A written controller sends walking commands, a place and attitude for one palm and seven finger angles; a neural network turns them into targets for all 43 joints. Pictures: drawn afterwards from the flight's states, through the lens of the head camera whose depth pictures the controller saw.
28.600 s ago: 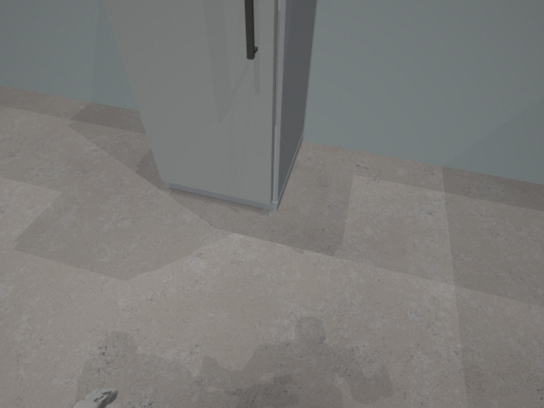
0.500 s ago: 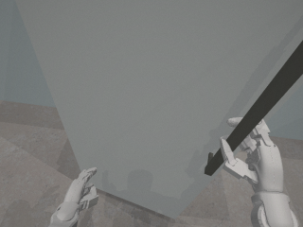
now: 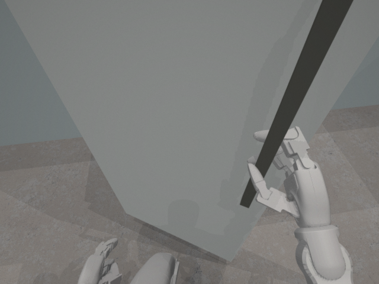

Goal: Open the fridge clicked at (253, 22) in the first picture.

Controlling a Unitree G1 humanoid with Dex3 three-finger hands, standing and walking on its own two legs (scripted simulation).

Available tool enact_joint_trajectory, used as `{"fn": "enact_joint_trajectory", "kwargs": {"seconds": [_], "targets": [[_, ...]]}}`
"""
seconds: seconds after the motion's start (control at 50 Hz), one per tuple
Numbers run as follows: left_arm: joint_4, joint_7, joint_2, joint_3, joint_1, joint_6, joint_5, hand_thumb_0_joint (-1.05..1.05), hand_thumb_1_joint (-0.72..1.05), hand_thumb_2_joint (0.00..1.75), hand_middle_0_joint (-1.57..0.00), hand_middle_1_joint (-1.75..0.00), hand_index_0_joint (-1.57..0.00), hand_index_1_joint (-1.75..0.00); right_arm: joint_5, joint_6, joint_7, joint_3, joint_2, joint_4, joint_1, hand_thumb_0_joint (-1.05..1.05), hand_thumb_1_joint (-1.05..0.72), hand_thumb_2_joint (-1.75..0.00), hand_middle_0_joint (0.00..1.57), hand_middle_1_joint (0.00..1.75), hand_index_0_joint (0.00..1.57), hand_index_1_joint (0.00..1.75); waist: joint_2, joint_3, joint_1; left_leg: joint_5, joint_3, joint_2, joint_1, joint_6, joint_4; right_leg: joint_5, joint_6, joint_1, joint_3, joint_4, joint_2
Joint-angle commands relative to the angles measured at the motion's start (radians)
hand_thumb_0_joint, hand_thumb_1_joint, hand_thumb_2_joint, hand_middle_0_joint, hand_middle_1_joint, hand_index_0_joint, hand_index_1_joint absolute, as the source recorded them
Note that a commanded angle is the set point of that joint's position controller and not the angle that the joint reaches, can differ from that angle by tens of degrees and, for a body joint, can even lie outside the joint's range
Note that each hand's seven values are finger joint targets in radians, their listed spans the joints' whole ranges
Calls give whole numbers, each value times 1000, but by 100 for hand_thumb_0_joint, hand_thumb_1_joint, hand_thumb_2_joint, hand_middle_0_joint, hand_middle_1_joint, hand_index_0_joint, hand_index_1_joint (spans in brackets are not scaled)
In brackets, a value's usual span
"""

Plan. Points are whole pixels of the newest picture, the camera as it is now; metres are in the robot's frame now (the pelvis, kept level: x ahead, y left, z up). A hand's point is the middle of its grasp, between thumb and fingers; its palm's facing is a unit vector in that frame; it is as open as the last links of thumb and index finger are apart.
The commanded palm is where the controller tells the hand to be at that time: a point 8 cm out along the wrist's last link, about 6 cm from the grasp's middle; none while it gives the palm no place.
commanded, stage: walk backward, drawing the door open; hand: right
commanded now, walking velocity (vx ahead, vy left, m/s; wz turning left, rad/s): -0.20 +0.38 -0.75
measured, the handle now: (279, 121) +0.31 -0.07 +0.25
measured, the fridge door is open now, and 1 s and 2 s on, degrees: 32 59 58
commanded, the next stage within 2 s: stop walking and hold the door back in 0.84 s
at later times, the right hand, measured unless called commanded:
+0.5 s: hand (212, 249) +0.15 +0.00 +0.16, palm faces +0.25 +0.94 -0.25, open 7.5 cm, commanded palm +0.10 -0.04 +0.17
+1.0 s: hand out of the picture +0.08 +0.10 +0.16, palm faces +0.74 +0.64 -0.22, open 6.9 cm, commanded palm +0.04 +0.07 +0.15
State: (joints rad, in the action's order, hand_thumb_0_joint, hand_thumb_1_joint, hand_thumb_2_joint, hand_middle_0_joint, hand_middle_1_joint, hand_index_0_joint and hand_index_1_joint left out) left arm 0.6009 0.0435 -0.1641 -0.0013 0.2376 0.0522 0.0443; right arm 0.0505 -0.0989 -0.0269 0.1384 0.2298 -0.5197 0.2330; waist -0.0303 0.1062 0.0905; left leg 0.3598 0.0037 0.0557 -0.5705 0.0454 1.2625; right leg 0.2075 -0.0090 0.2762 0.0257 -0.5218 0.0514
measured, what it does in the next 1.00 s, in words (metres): steps to the left, turning right: left foot, then right foot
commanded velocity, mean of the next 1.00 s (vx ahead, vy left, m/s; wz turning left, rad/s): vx -0.16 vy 0.25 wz -0.60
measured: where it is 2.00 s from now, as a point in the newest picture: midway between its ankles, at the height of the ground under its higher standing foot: outside the picture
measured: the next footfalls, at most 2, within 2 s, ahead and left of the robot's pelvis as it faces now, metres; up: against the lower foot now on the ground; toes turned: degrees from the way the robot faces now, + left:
left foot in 0.22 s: -0.04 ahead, +0.24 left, +0.00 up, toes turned -8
right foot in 0.48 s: -0.09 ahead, +0.08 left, +0.00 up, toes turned -26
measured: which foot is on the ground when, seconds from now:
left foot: up 0.00-0.20, down 0.22-0.48, up 0.50-0.78, down 0.80-1.00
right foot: down 0.00-0.24, up 0.26-0.46, down 0.48-0.80, up 0.82-1.00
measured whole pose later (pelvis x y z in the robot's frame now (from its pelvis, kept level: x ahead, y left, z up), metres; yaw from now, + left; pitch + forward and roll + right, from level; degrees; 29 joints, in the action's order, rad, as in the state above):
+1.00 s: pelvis -0.05 +0.40 -0.01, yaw -38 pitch -2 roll +0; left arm 0.62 0.08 -0.24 0.05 0.12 0.05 0.00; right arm -0.06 -0.08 -0.11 -0.17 0.24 -0.41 0.11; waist -0.03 0.16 0.05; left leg 0.21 -0.14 -0.09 -0.32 -0.01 0.58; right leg 0.54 0.04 0.50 -0.06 -1.23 -0.01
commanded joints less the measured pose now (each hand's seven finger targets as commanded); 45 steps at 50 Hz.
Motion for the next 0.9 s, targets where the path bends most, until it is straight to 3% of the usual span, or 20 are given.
{"fn": "enact_joint_trajectory", "kwargs": {"seconds": [0.0, 0.14, 0.18, 0.22, 0.26, 0.28, 0.32, 0.4, 0.42, 0.46, 0.48, 0.54, 0.62, 0.66, 0.74, 0.76, 0.8, 0.82, 0.84, 0.88], "targets": [[-122, -21, -149, 63, -158, 93, -16, 0, 90, 90, -20, -30, -20, -30, -17, -93, -29, -47, -35, -311, -198, 0, -90, -90, 45, 140, 45, 140, -87, -133, -82, -66, 24, -32, 64, 26, -109, 34, -85, -16, 214, 273, 191], [-101, -15, -118, 76, -183, 137, -32, 0, 90, 90, -20, -30, -20, -30, -32, -116, -40, -111, 12, -307, -272, 0, -90, -90, 45, 140, 45, 140, -309, -288, -65, 75, -105, 56, 442, 16, -819, 117, -33, -33, 237, 258, 99], [-77, -17, -78, 73, -145, 129, -43, 0, 90, 90, -20, -30, -20, -30, -36, -120, -40, -157, 71, -335, -287, 0, -90, -90, 45, 140, 45, 140, -150, -332, -49, -102, -71, -7, 464, -24, -1026, 117, 10, -94, 130, 90, -22], [-98, -9, -38, 57, -192, 101, -52, 0, 90, 90, -20, -30, -20, -30, -51, -119, -46, -227, 143, -387, -339, 0, -90, -90, 45, 140, 45, 140, 161, -341, -63, -265, 12, -231, 379, -135, -1007, 250, 58, 13, -62, -333, -115], [-106, 27, -74, 90, -239, 118, -55, 0, 90, 90, -20, -30, -20, -30, -48, -97, -27, -255, 114, -328, -333, 0, -90, -90, 45, 140, 45, 140, 362, -295, -112, -364, 115, -372, 299, -219, -970, 424, 23, 162, -2, -762, -110], [-106, 39, -75, 87, -243, 127, -47, 0, 90, 90, -20, -30, -20, -30, -52, -74, -18, -246, 93, -267, -280, 0, -90, -90, 45, 140, 45, 140, 329, -258, -114, -518, 86, -343, 336, -230, -904, 428, 22, 228, 10, -790, -82], [-129, 52, -34, 39, -225, 111, -26, 0, 90, 90, -20, -30, -20, -30, -51, -95, 0, -206, 48, -295, -295, 0, -90, -90, 45, 140, 45, 140, 229, -231, -100, -737, -37, -312, 559, -241, -817, 369, 36, 300, -78, -570, -32], [-145, 61, -47, 31, -172, 107, -23, 0, 90, 90, -20, -30, -20, -30, -78, -108, -9, -207, 33, -271, -265, 0, -90, -90, 45, 140, 45, 140, 173, -282, -62, -875, -116, -227, 545, -188, -621, 150, 33, 55, -185, 1, -64], [-133, 65, -66, 43, -121, 114, -19, 0, 90, 90, -20, -30, -20, -30, -79, -112, -6, -186, 30, -286, -314, 0, -90, -90, 45, 140, 45, 140, 115, -306, -19, -779, -150, -190, 369, -135, -445, -56, 17, -186, -139, 162, -27], [-131, 45, -154, 82, -89, 121, 8, 0, 90, 90, -20, -30, -20, -30, -52, -145, 2, -152, 15, -290, -387, 0, -90, -90, 45, 140, 45, 140, -144, -358, -27, 256, -20, -37, -212, 7, -45, -1045, -187, -671, 593, 155, 508], [-123, 27, -174, 83, -76, 109, 11, 0, 90, 90, -20, -30, -20, -30, -18, -163, -4, -178, 33, -191, -380, 0, -90, -90, 45, 140, 45, 140, -42, -365, -21, 271, 95, -65, -217, 1, 72, -1023, -265, -661, 665, 121, 561], [-117, 22, -151, 79, -205, 123, -9, 0, 90, 90, -20, -30, -20, -30, -34, -160, -3, -252, 116, -352, -435, 0, -90, -90, 45, 140, 45, 140, -89, -249, -69, 85, 155, -123, -220, -3, 31, -631, -200, -391, 428, 140, 428], [-103, 9, -136, 84, -152, 126, -39, 0, 90, 90, -20, -30, -20, -30, -62, -98, -14, -218, 28, -234, -413, 0, -90, -90, 45, 140, 45, 140, -199, -283, -77, -106, 16, -74, 200, 5, -303, -352, -55, -120, 25, 139, 190], [-123, 5, -141, 83, -138, 122, -61, 0, 90, 90, -20, -30, -20, -30, -71, -92, -32, -248, 56, -223, -447, 0, -90, -90, 45, 140, 45, 140, -280, -314, -67, -71, -52, -37, 271, 16, -425, -264, -77, -119, 40, 148, 165], [-148, 5, -127, 63, -181, 118, -76, 0, 90, 90, -20, -30, -20, -30, -81, -92, -64, -324, 121, -187, -422, 0, -90, -90, 45, 140, 45, 140, -190, -294, -97, -106, -91, -27, 521, 44, -745, 25, -56, 66, 101, 12, 144], [-130, 7, -95, 54, -158, 114, -80, 0, 90, 90, -20, -30, -20, -30, -80, -91, -71, -350, 162, -192, -423, 0, -90, -90, 45, 140, 45, 140, 1, -307, -86, -178, -41, -103, 520, 31, -867, 175, -15, 67, 47, -147, 32], [-149, 26, -62, 45, -222, 106, -63, 0, 90, 90, -20, -30, -20, -30, -77, -78, -85, -435, 261, -214, -350, 0, -90, -90, 45, 140, 45, 140, 375, -288, -118, -252, 300, -435, 363, -140, -988, 480, 23, 234, 12, -712, -94], [-137, 31, -57, 24, -222, 103, -39, 0, 90, 90, -20, -30, -20, -30, -79, -89, -94, -445, 260, -242, -374, 0, -90, -90, 45, 140, 45, 140, 259, -269, -114, -262, 254, -479, 330, -180, -973, 447, 19, 279, 48, -843, -50], [-116, 27, -104, 62, -214, 94, -47, 0, 90, 90, -20, -30, -20, -30, -90, -92, -85, -466, 273, -247, -378, 0, -90, -90, 45, 140, 45, 140, 367, -308, -89, -180, 272, -461, 370, -179, -956, 410, 34, 282, 65, -916, -37], [-132, 26, -86, 51, -266, 71, -47, 0, 90, 90, -20, -30, -20, -30, -97, -104, -84, -426, 208, -274, -325, 0, -90, -90, 45, 140, 45, 140, 234, -269, -89, -290, 114, -398, 446, -206, -883, 323, 55, 316, 6, -905, -14]]}}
